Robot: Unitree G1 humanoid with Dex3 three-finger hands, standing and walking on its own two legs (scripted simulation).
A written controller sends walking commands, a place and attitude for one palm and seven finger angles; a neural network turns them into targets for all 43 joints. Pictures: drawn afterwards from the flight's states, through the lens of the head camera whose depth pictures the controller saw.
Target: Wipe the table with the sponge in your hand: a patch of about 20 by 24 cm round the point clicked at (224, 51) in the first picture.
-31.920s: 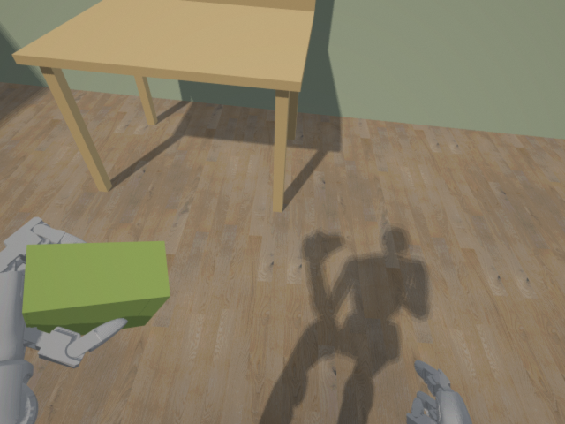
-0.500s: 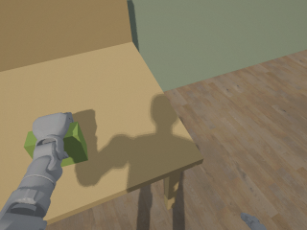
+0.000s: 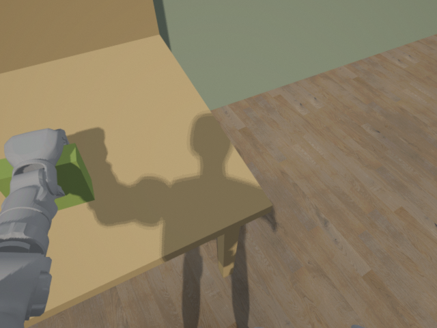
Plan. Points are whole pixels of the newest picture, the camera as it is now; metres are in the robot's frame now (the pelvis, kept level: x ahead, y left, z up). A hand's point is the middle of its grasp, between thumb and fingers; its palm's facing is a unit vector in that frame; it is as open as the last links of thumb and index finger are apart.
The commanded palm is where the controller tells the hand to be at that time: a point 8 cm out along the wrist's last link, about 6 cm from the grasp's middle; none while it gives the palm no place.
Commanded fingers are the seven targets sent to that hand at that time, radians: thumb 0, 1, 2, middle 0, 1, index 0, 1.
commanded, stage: wipe forward along the first lane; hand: left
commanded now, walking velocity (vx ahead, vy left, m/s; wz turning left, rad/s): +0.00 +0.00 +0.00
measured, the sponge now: (53, 187) +0.39 +0.35 -0.01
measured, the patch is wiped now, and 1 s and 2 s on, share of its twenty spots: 0.20 0.30 0.55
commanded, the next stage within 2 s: slide across to the middle lane in 0.30 s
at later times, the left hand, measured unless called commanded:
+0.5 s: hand (42, 145) +0.46 +0.38 +0.04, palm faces -0.16 +0.01 -0.99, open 10.2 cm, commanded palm +0.45 +0.36 +0.09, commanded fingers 0.00 0.10 1.30 -1.20 -1.60 -1.20 -1.60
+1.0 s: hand (63, 139) +0.47 +0.34 +0.05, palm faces -0.09 -0.01 -1.00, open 10.3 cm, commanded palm +0.47 +0.30 +0.09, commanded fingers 0.00 0.10 1.30 -1.20 -1.60 -1.20 -1.60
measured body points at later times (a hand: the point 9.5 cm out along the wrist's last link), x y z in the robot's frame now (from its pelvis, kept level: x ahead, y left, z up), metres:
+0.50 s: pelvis +0.02 +0.02 +0.00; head +0.11 +0.02 +0.44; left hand +0.46 +0.37 +0.10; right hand +0.05 -0.26 -0.13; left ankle +0.00 +0.11 -0.72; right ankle +0.04 -0.08 -0.72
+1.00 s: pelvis +0.06 +0.05 +0.01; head +0.12 +0.04 +0.45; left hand +0.47 +0.33 +0.10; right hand +0.16 -0.20 -0.14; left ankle +0.00 +0.11 -0.72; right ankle +0.04 -0.08 -0.72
